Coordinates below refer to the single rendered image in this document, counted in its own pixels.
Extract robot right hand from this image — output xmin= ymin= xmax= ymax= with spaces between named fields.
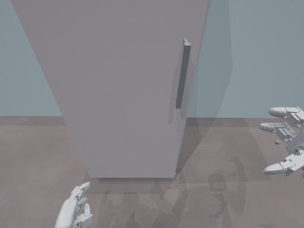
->
xmin=258 ymin=106 xmax=304 ymax=177

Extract robot left hand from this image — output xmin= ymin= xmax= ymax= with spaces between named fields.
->
xmin=54 ymin=181 xmax=93 ymax=228

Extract handle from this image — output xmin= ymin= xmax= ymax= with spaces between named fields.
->
xmin=176 ymin=38 xmax=191 ymax=109

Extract fridge door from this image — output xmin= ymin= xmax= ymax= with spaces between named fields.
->
xmin=10 ymin=0 xmax=208 ymax=178

